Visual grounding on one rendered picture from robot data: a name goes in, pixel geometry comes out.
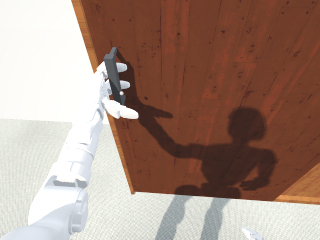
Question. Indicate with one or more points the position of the robot left upper arm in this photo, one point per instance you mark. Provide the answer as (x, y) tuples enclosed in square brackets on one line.
[(58, 213)]

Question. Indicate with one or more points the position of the wardrobe door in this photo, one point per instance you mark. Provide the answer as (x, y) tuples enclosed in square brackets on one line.
[(307, 186), (227, 92)]

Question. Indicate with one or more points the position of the robot left forearm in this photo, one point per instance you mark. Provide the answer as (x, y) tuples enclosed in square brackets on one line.
[(74, 163)]

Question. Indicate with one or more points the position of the left robot hand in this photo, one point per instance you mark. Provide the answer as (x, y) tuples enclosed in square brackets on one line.
[(97, 90)]

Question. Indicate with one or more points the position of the right robot hand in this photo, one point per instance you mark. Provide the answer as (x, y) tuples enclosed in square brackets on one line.
[(250, 234)]

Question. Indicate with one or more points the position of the handle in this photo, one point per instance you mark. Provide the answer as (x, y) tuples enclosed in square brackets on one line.
[(113, 76)]

